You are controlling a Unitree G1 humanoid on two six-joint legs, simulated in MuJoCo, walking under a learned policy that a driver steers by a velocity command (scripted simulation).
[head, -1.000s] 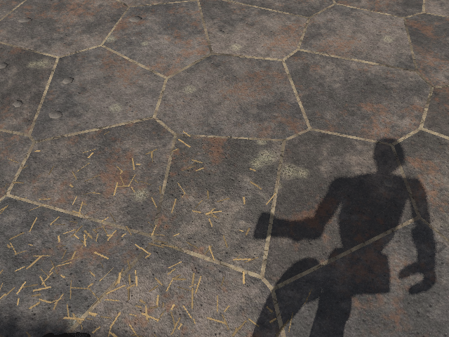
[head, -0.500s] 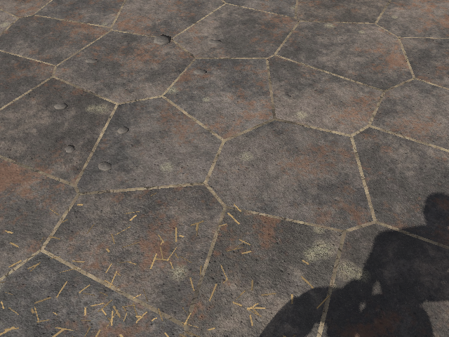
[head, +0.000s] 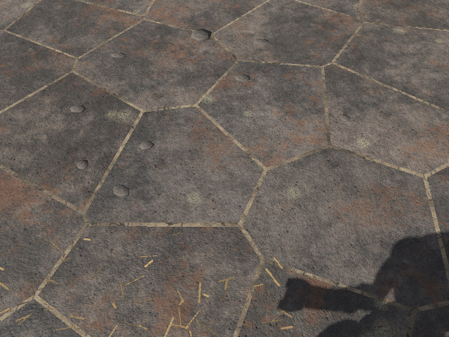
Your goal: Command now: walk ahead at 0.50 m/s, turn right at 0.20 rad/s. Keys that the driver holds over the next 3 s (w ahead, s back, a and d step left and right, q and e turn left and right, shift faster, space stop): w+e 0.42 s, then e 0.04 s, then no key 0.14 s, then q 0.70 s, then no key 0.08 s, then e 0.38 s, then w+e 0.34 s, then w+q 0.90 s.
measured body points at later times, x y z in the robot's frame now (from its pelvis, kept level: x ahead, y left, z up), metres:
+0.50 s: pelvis +0.29 -0.06 +0.01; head +0.32 -0.09 +0.46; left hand +0.39 +0.21 -0.09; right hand +0.44 -0.35 -0.08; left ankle +0.51 +0.06 -0.69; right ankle +0.21 -0.13 -0.73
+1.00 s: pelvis +0.43 -0.08 +0.00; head +0.46 -0.10 +0.45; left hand +0.65 +0.15 -0.09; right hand +0.47 -0.38 -0.12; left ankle +0.52 +0.02 -0.73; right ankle +0.43 -0.21 -0.74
